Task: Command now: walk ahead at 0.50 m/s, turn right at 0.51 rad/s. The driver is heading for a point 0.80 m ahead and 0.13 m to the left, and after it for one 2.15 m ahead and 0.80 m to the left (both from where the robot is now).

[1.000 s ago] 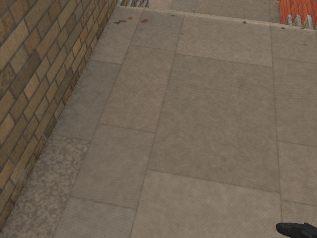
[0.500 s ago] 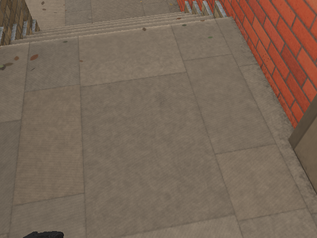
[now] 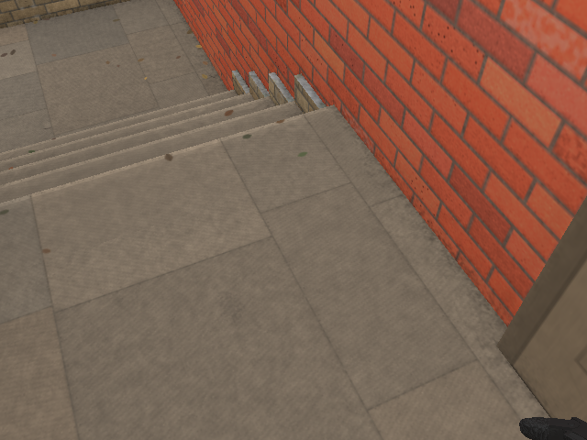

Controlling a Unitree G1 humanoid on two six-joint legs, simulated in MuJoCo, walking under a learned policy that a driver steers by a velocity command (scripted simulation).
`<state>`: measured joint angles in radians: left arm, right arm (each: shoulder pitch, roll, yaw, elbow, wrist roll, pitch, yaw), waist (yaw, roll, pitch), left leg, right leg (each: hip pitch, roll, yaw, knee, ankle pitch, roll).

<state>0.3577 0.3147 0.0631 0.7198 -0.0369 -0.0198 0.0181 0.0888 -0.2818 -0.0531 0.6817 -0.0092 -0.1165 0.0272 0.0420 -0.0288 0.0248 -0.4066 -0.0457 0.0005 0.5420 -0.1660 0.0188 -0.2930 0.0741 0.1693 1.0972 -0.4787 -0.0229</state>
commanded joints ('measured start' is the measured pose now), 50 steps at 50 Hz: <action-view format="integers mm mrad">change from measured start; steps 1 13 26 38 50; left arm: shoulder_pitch -64 -293 -86 7 -67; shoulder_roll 138 41 131 218 175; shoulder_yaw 31 -22 -1 34 -4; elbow -99 -170 -72 46 -51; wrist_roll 11 13 65 39 49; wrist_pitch -21 -35 -64 -77 -107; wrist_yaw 2 -42 -32 -14 11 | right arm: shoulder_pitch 137 189 135 -74 139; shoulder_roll -120 -226 -160 -114 -196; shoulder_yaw -36 -43 10 22 -36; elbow -12 93 22 -92 -101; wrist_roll -4 33 22 5 8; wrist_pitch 12 12 30 45 36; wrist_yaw -12 12 6 43 17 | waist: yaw -97 -123 -20 14 -30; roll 95 110 -52 -50 50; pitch -38 26 -44 59 -95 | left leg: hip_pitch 410 322 -236 -243 305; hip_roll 343 261 138 96 226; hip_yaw -447 -104 -76 -55 -469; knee -276 -374 539 99 -247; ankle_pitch -112 164 -165 152 203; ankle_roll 187 205 -7 1 263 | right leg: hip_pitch -441 -187 238 300 -361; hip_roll -119 -136 -350 -382 -195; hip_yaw -17 -174 99 -200 -61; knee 239 -490 -887 -942 101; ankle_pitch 113 339 500 464 160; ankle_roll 26 28 -219 -120 52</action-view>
